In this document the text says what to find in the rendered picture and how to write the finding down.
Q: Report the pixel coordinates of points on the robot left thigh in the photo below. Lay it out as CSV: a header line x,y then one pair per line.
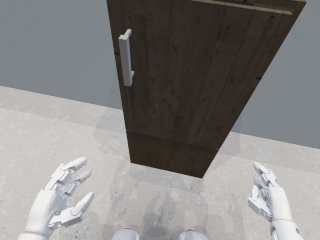
x,y
126,234

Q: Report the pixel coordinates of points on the handle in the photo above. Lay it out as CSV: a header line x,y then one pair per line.
x,y
124,47

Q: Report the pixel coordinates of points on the robot right hand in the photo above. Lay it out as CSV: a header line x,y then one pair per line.
x,y
277,205

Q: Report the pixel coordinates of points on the robot left hand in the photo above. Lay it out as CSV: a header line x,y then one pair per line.
x,y
50,200

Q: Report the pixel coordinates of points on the cupboard door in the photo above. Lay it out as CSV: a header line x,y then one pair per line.
x,y
194,62

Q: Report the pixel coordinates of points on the right robot forearm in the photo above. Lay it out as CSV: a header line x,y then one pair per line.
x,y
284,230

